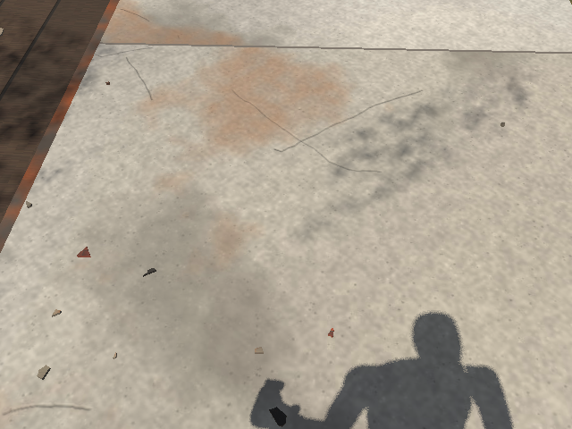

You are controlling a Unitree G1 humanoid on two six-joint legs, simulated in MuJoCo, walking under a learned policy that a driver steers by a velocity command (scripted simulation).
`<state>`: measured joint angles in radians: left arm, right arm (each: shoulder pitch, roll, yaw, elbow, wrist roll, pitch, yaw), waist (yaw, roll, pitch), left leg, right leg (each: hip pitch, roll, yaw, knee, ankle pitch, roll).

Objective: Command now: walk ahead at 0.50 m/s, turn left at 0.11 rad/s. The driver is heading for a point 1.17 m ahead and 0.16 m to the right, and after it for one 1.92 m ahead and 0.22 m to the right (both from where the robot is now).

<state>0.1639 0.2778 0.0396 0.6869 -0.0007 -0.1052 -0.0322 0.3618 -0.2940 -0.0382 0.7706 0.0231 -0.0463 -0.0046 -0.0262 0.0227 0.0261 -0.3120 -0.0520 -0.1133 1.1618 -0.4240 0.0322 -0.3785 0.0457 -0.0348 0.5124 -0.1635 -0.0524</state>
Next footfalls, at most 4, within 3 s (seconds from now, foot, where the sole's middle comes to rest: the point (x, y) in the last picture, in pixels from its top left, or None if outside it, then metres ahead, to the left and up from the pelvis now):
0.42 left None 0.40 0.15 -0.77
0.96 right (340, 344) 0.67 -0.11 -0.77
1.46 left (290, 239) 1.00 0.00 -0.77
1.94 right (391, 195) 1.16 -0.31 -0.77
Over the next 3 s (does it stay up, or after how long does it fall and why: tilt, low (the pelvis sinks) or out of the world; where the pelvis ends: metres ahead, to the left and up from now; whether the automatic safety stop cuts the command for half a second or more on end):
stays up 1.13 -0.14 0.02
